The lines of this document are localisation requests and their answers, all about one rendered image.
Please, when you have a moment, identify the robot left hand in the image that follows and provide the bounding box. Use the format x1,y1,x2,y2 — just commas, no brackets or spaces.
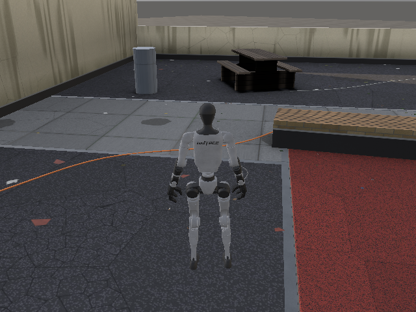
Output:
167,185,182,203

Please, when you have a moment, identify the robot right hand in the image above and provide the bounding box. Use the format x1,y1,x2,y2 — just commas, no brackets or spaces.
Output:
232,184,247,200

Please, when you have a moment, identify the robot head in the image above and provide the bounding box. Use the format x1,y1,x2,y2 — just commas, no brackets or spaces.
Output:
196,103,219,135

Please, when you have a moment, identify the left robot forearm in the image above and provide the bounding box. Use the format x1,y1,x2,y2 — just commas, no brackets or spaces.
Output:
170,158,183,187

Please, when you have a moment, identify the robot left upper arm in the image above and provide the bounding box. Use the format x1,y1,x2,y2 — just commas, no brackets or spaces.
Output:
177,131,194,168

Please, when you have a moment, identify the left robot shin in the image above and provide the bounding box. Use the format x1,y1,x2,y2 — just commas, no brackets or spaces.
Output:
188,216,198,261

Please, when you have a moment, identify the robot right upper arm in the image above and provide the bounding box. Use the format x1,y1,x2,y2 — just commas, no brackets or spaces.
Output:
221,131,239,167

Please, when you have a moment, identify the right robot forearm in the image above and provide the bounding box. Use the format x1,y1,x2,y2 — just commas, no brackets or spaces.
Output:
232,157,245,185

